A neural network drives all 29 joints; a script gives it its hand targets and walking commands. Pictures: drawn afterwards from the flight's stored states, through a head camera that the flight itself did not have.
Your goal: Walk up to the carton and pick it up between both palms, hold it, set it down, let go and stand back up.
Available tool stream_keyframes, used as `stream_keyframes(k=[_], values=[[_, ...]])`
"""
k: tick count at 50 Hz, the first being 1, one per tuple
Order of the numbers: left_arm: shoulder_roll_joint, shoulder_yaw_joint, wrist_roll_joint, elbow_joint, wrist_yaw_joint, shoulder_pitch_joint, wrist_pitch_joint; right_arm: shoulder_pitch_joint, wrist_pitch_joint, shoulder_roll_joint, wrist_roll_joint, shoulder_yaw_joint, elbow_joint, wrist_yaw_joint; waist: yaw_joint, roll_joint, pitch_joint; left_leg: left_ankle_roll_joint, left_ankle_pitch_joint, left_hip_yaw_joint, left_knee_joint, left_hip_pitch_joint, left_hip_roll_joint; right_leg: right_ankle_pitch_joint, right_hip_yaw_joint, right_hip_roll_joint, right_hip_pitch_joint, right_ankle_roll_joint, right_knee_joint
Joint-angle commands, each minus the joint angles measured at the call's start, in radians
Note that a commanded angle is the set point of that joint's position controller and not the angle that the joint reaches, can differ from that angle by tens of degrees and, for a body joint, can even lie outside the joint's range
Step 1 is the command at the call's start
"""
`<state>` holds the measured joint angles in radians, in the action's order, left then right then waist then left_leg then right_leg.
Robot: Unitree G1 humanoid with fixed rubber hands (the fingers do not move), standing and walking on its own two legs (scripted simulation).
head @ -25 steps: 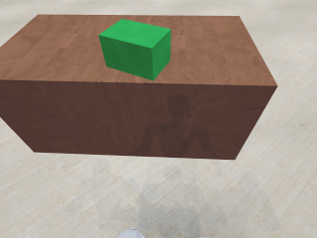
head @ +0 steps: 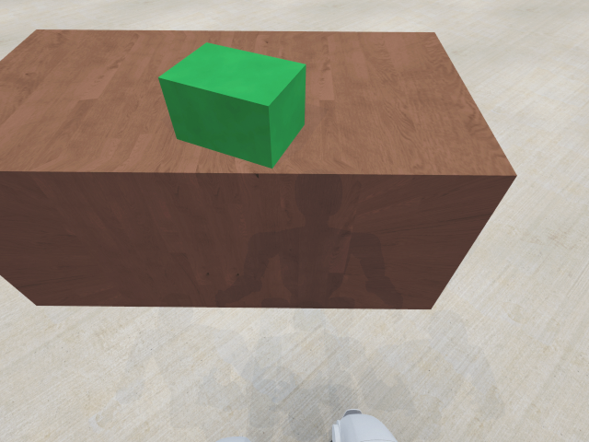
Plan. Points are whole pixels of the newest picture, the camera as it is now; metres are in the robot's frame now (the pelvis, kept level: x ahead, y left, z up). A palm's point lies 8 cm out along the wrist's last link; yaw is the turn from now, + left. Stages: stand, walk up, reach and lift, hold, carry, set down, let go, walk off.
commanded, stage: walk up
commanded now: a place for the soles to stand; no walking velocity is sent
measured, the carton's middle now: (238, 103) +0.81 +0.14 +0.01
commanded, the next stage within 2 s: none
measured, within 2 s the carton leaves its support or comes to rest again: neither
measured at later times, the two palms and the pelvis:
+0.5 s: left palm out of the picture +0.10 +0.34 -0.11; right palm out of the picture +0.09 -0.27 -0.09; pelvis +0.04 +0.05 +0.00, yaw +0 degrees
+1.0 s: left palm out of the picture +0.12 +0.35 -0.10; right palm out of the picture +0.11 -0.26 -0.09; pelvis +0.05 +0.05 +0.00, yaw +0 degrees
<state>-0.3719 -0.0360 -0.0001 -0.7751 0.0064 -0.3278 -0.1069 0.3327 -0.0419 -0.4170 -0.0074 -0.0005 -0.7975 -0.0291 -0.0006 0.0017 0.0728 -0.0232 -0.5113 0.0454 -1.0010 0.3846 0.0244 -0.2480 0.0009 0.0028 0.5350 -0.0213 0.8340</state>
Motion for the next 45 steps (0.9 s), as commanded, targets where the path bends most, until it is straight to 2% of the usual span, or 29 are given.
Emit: stream_keyframes(k=[1,4,8,10,12,13,14,15,16,17,18,19,21,23,25,26,27,28,29,30,32,33,34,35,36,37,41,43,45], values=[[-0.4,-0.129,-0.003,-0.01,0.032,-0.137,-0.023,-0.072,0.006,-0.278,-0.013,-0.118,0.081,0.01,0.07,-0.039,-0.047,-0.019,-0.094,-0.112,-0.298,0.423,0.021,-0.62,-0.798,0.415,-0.358,-0.281,-0.555],[-0.36,-0.127,-0.007,0.004,0.035,-0.02,-0.006,0.01,0.026,-0.251,-0.018,-0.127,0.042,-0.009,0.006,-0.119,0.088,-0.023,0.04,-0.113,-0.2,0.343,0.034,-0.691,-0.579,0.301,-0.192,-0.17,-0.59],[-0.373,-0.127,-0.02,0.04,0.019,0.049,0.01,0.058,0.028,-0.243,-0.017,-0.14,0.028,-0.011,0.005,-0.286,0.074,-0.003,-0.02,-0.044,-0.031,0.169,0.029,-0.631,-0.451,0.273,-0.047,-0.216,-0.536],[-0.38,-0.123,-0.02,0.04,0.017,0.029,0.017,0.023,0.025,-0.255,-0.01,-0.145,0.022,-0.009,0.015,-0.227,0.052,-0.006,-0.07,-0.044,0.083,0.124,0.044,-0.594,-0.427,0.275,-0.056,-0.235,-0.486],[-0.366,-0.117,-0.021,0.052,0.012,0.067,0.028,0.098,0.011,-0.23,-0.007,-0.145,0.0,0.001,-0.012,-0.266,-0.009,-0.017,0.003,-0.023,0.212,-0.003,0.032,-0.498,-0.363,0.253,-0.057,-0.223,-0.403],[-0.352,-0.107,-0.021,0.071,0.014,0.107,0.035,0.138,0.002,-0.222,-0.012,-0.143,-0.017,0.01,-0.048,-0.161,-0.043,-0.023,0.107,0.018,0.329,-0.123,0.006,-0.376,-0.292,0.212,-0.018,-0.194,-0.308],[-0.28,-0.081,-0.018,0.064,0.015,0.092,0.045,0.236,-0.014,-0.209,-0.023,-0.15,-0.047,0.024,-0.107,-0.07,-0.086,-0.028,0.098,-0.036,0.468,-0.272,-0.015,-0.253,-0.162,0.148,0.066,-0.129,-0.072],[-0.181,-0.052,-0.015,0.063,0.021,0.045,0.051,0.259,-0.022,-0.242,-0.044,-0.155,-0.047,0.034,-0.102,0.167,-0.067,-0.038,-0.061,-0.307,0.613,-0.298,0.099,-0.291,-0.022,0.047,0.185,-0.063,0.207],[-0.139,-0.041,-0.006,0.059,0.026,0.006,0.049,0.135,-0.029,-0.3,-0.046,-0.154,0.007,0.041,-0.037,0.215,-0.033,-0.102,-0.098,-0.669,0.705,-0.279,0.289,-0.308,0.033,-0.052,0.334,0.006,0.29],[-0.272,-0.07,-0.021,0.043,0.032,0.079,0.052,0.092,-0.027,-0.364,-0.034,-0.162,0.013,0.044,-0.068,0.087,-0.008,-0.152,-0.235,-0.776,0.775,-0.135,0.378,-0.299,-0.077,-0.004,0.284,0.003,0.309],[-0.301,-0.078,-0.016,0.031,0.033,0.076,0.047,0.009,-0.024,-0.341,-0.029,-0.16,0.035,0.041,-0.033,0.084,0.044,-0.192,-0.267,-0.744,0.749,-0.088,0.362,-0.278,-0.07,0.037,0.245,-0.012,0.304],[-0.302,-0.078,-0.01,0.025,0.025,0.074,0.039,-0.009,-0.027,-0.318,-0.026,-0.152,0.052,0.042,-0.031,0.065,0.055,-0.192,-0.097,-0.657,0.679,-0.1,0.333,-0.258,-0.037,0.065,0.223,-0.013,0.265],[-0.251,-0.07,-0.003,0.005,0.017,0.029,0.029,-0.027,-0.03,-0.251,-0.028,-0.13,0.048,0.04,-0.016,0.153,0.042,-0.194,0.273,-0.445,0.548,-0.107,0.273,-0.254,-0.019,0.055,0.16,-0.015,0.177],[-0.241,-0.074,-0.008,0.012,0.014,0.016,0.017,-0.026,-0.032,-0.269,-0.023,-0.127,0.065,0.034,0.001,0.156,-0.026,-0.215,0.426,-0.371,0.478,-0.045,0.257,-0.243,0.034,0.034,-0.002,-0.029,0.087],[-0.222,-0.068,-0.011,-0.013,0.017,-0.043,0.004,-0.071,-0.027,-0.246,-0.007,-0.119,0.076,0.033,0.044,0.134,-0.05,-0.17,0.463,-0.278,0.358,0.043,0.219,-0.114,0.052,0.014,-0.191,-0.047,-0.126],[-0.249,-0.073,-0.013,-0.026,0.02,-0.075,-0.004,-0.088,-0.023,-0.215,0.001,-0.11,0.074,0.031,0.064,0.087,-0.067,-0.111,0.511,-0.176,0.262,0.082,0.159,-0.023,0.017,0.003,-0.29,-0.052,-0.18],[-0.285,-0.088,-0.025,-0.019,0.031,-0.114,-0.006,-0.073,-0.021,-0.187,0.007,-0.094,0.09,0.034,0.07,0.047,-0.127,-0.068,0.503,-0.105,0.096,0.137,0.099,0.024,-0.173,0.093,-0.376,-0.095,-0.246],[-0.355,-0.098,-0.032,-0.02,0.035,-0.127,-0.011,-0.078,-0.017,-0.135,0.012,-0.084,0.111,0.036,0.073,-0.126,-0.138,-0.017,0.272,-0.045,-0.063,0.261,-0.013,0.006,-0.52,0.254,-0.436,-0.19,-0.349],[-0.384,-0.11,-0.017,-0.016,0.035,-0.108,-0.004,-0.077,-0.005,-0.174,0.006,-0.091,0.091,0.04,0.059,-0.133,-0.132,-0.01,-0.109,-0.053,-0.068,0.286,-0.018,-0.013,-0.647,0.38,-0.425,-0.291,-0.37],[-0.385,-0.099,-0.018,-0.003,0.032,-0.074,0.003,-0.086,-0.002,-0.211,0.0,-0.11,0.091,0.04,0.052,-0.138,-0.11,-0.021,-0.144,-0.079,-0.048,0.265,0.003,-0.07,-0.661,0.404,-0.369,-0.314,-0.377],[-0.368,-0.092,-0.019,0.012,0.032,0.019,0.015,-0.061,-0.019,-0.218,-0.004,-0.118,0.068,0.034,0.015,-0.11,-0.036,-0.043,-0.056,-0.079,0.18,0.173,0.019,-0.021,-0.523,0.335,-0.268,-0.286,-0.299],[-0.327,-0.075,-0.014,0.028,0.028,0.051,0.021,0.011,-0.029,-0.208,-0.008,-0.119,0.03,0.034,-0.031,-0.065,-0.078,-0.058,0.056,-0.088,0.294,0.001,0.008,-0.011,-0.396,0.259,-0.143,-0.21,-0.218],[-0.257,-0.054,-0.008,0.043,0.023,0.112,0.027,0.089,-0.038,-0.223,-0.021,-0.128,0.013,0.039,-0.079,0.051,-0.071,-0.079,0.065,-0.248,0.465,-0.159,0.085,0.066,-0.21,0.148,0.053,-0.112,-0.022],[-0.182,-0.036,-0.006,0.048,0.019,0.124,0.038,0.084,-0.052,-0.288,-0.025,-0.14,0.011,0.04,-0.07,0.209,-0.028,-0.102,0.044,-0.603,0.65,-0.221,0.252,-0.139,-0.016,-0.011,0.226,-0.025,0.189],[-0.232,-0.051,-0.016,0.043,0.027,0.14,0.044,0.066,-0.049,-0.336,-0.023,-0.147,0.024,0.043,-0.062,0.156,0.003,-0.142,0.12,-0.674,0.677,-0.195,0.351,-0.318,-0.002,0.002,0.251,-0.003,0.186],[-0.252,-0.055,-0.009,0.024,0.027,0.118,0.049,0.048,-0.051,-0.317,-0.018,-0.147,0.021,0.041,-0.046,0.074,0.024,-0.131,0.196,-0.637,0.652,-0.16,0.335,-0.296,-0.055,0.032,0.227,-0.007,0.212],[-0.24,-0.06,-0.007,0.006,0.018,0.047,0.036,-0.012,-0.046,-0.264,-0.018,-0.131,0.035,0.051,-0.022,0.15,-0.019,-0.137,0.498,-0.444,0.522,-0.139,0.283,-0.265,0.003,0.056,0.097,-0.018,0.146],[-0.234,-0.067,-0.003,0.004,0.019,0.006,0.019,-0.047,-0.039,-0.265,-0.017,-0.127,0.051,0.044,0.002,0.151,-0.043,-0.172,0.495,-0.367,0.458,-0.073,0.26,-0.216,0.048,0.029,-0.034,-0.03,0.019],[-0.232,-0.069,-0.016,-0.022,0.023,-0.053,0.003,-0.123,-0.028,-0.227,-0.004,-0.106,0.074,0.035,0.061,0.106,-0.093,-0.119,0.472,-0.213,0.293,0.068,0.174,-0.033,0.018,0.015,-0.29,-0.056,-0.175]])
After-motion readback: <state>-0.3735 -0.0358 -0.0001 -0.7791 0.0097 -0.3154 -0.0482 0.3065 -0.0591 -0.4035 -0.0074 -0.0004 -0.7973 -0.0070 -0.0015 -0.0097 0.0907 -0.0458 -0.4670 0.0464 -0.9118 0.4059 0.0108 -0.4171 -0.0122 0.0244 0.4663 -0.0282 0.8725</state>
